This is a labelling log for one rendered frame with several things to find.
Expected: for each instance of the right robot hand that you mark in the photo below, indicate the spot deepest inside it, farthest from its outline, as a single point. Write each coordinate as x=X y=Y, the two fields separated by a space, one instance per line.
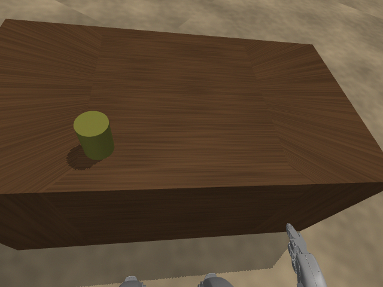
x=304 y=263

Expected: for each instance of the can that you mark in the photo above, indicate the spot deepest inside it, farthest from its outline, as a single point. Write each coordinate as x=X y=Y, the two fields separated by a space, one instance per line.
x=94 y=133

